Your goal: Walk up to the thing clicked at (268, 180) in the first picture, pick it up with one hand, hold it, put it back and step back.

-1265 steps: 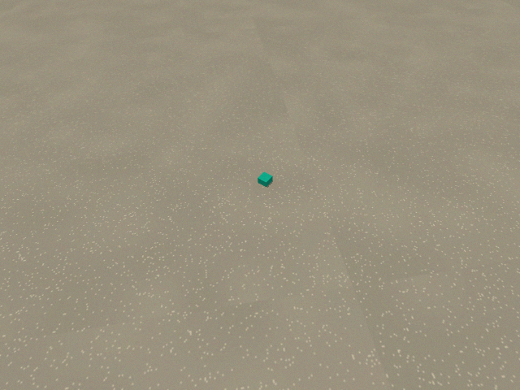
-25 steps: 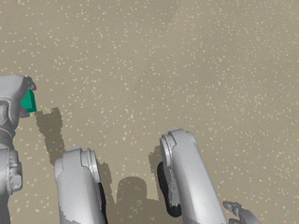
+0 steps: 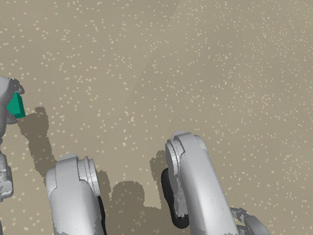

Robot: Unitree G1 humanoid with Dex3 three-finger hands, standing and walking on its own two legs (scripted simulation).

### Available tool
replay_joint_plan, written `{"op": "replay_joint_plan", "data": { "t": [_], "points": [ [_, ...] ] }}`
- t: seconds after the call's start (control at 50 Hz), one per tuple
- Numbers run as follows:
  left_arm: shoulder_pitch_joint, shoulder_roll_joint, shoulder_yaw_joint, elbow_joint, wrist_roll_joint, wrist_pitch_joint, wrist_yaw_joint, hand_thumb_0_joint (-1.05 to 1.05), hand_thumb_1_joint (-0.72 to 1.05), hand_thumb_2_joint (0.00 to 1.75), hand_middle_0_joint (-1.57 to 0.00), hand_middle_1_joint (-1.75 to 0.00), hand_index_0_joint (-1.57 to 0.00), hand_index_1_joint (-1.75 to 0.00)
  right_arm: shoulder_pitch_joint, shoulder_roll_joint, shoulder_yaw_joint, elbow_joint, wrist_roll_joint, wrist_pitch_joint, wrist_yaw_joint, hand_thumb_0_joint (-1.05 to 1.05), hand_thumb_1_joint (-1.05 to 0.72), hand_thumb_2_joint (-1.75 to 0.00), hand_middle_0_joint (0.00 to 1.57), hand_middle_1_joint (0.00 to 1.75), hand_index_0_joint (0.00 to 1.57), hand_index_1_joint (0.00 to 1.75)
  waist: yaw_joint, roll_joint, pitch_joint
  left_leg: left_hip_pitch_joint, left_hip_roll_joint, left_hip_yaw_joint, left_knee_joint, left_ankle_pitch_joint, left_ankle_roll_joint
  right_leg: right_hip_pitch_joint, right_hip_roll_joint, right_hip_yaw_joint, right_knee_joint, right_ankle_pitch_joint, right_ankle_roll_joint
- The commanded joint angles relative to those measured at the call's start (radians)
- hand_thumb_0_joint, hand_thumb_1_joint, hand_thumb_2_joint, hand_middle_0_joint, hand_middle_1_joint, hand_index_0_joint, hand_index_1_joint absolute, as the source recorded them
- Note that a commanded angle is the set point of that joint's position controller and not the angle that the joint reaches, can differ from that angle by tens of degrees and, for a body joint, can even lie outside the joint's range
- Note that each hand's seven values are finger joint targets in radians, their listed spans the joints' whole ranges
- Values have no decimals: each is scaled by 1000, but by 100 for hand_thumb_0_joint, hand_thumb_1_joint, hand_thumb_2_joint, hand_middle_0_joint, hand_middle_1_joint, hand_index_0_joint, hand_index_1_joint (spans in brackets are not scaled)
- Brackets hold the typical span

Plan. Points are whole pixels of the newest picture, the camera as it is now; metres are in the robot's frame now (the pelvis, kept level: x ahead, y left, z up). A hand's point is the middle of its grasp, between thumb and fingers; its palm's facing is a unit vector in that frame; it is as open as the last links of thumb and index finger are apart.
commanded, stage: lower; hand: left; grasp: from above
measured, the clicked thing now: (7, 107) +0.47 +0.33 -0.20
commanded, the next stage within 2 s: rest in 0.24 s
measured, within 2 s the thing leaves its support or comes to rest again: rests again in 1.52 s
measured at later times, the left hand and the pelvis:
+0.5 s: hand (15, 110) +0.46 +0.32 -0.22, palm faces -0.45 -0.10 -0.89, open 8.6 cm; pelvis +0.01 +0.00 -0.02, yaw -2 degrees
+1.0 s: hand (21, 113) +0.46 +0.32 -0.25, palm faces -0.45 -0.13 -0.88, open 8.6 cm; pelvis +0.01 +0.00 -0.03, yaw -4 degrees
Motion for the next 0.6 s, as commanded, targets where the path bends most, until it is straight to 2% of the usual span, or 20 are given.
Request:
{"op": "replay_joint_plan", "data": {
  "t": [0.0,0.02,0.06,0.08,0.1,0.14,0.18,0.22,0.28,0.3,0.4,0.48,0.5,0.52,0.54,0.56,0.58],
  "points": [
    [-305,230,6,-97,-11,-7,40,0,78,42,-118,-33,-119,-33,208,-255,-75,-8,-6,-4,-14,0,-91,-90,20,30,20,30,-27,296,-633,525,-9,118,-232,187,45,286,21,-152,-207,230,-96],
    [-312,249,14,-89,-12,-10,44,0,78,43,-119,-34,-119,-34,209,-260,-71,-8,-6,-6,-12,0,-91,-90,20,30,20,30,-32,299,-621,511,-9,119,-225,186,46,286,20,-152,-205,230,-95],
    [-321,292,44,-114,-2,-20,59,0,80,44,-120,-35,-120,-35,204,-267,-66,-13,-14,-8,-12,0,-91,-90,20,30,20,30,-17,342,-645,530,-10,117,-230,196,40,289,19,-158,-190,233,-97],
    [-298,273,30,-75,6,-19,62,0,81,46,-122,-34,-122,-34,204,-265,-65,-16,-15,-9,-9,0,-91,-90,20,30,20,30,-26,335,-622,530,-8,116,-224,191,38,276,20,-161,-183,228,-99],
    [-326,265,28,-110,9,-28,68,0,82,46,-123,-35,-122,-35,210,-266,-62,-17,-22,-8,-7,0,-91,-90,20,30,20,30,-36,345,-650,543,-8,112,-223,201,37,286,22,-166,-181,237,-97],
    [-329,305,53,-105,13,-34,83,0,83,46,-123,-35,-123,-36,204,-273,-59,-23,-26,-8,-6,0,-91,-90,20,30,20,30,-29,369,-663,545,-10,111,-219,211,36,282,23,-167,-170,246,-97],
    [-306,292,47,-64,19,-31,98,0,83,44,-122,-36,-123,-36,197,-272,-54,-17,-31,-9,-7,0,-91,-90,20,30,20,30,-27,358,-646,539,-9,113,-209,204,37,271,25,-166,-169,243,-96],
    [-316,299,49,-59,30,-31,110,0,83,46,-122,-37,-122,-37,201,-272,-49,-16,-39,-12,-3,0,-91,-90,20,30,20,30,-45,366,-630,527,-8,112,-196,201,39,272,26,-167,-164,247,-95],
    [-305,323,62,-53,27,-23,124,0,82,47,-123,-35,-122,-36,202,-276,-43,-14,-46,-19,0,0,-91,-90,20,30,20,30,-43,358,-636,513,-6,113,-179,204,43,292,29,-166,-162,258,-90],
    [-309,338,71,-75,26,-24,129,0,82,47,-122,-35,-122,-36,197,-280,-42,-15,-47,-20,1,0,-91,-90,20,30,20,30,-30,370,-654,523,-5,112,-182,211,41,294,30,-167,-161,262,-91],
    [-294,303,47,-9,14,-15,129,0,82,46,-119,-35,-120,-34,192,-287,-34,-17,-54,-28,8,0,-90,-90,20,30,20,30,-64,342,-585,486,-4,100,-170,179,42,255,34,-180,-149,237,-92],
    [-289,352,69,-45,17,-21,138,0,79,47,-119,-34,-119,-34,192,-295,-25,-15,-61,-39,12,0,-90,-90,20,30,20,30,-49,378,-617,512,-1,97,-163,210,37,290,36,-185,-139,261,-91],
    [-292,360,83,-54,15,-22,144,0,80,48,-120,-34,-120,-34,200,-297,-21,-20,-63,-38,15,0,-90,-90,20,30,20,30,-53,386,-636,519,-3,93,-165,230,36,302,35,-190,-131,276,-90],
    [-271,344,78,-24,12,-20,147,0,82,48,-121,-35,-121,-34,194,-299,-17,-21,-63,-38,16,0,-90,-90,20,30,20,30,-54,388,-617,525,-4,89,-169,240,32,287,34,-195,-121,281,-93],
    [-267,315,56,13,12,-18,145,0,81,48,-120,-33,-120,-33,190,-296,-15,-20,-67,-42,19,0,-90,-90,20,30,20,30,-79,374,-576,511,-1,87,-157,229,34,266,36,-199,-120,274,-91],
    [-283,313,48,-2,17,-22,145,0,80,49,-119,-33,-119,-34,190,-298,-13,-21,-73,-45,23,0,-90,-90,20,30,20,30,-90,372,-588,517,2,83,-153,230,36,275,41,-198,-125,283,-89],
    [-293,349,65,-2,17,-24,151,0,79,49,-120,-33,-119,-34,191,-308,-9,-19,-73,-47,24,0,-90,-90,20,30,20,30,-90,368,-594,511,3,82,-144,235,38,293,42,-198,-127,294,-88]
  ]
}}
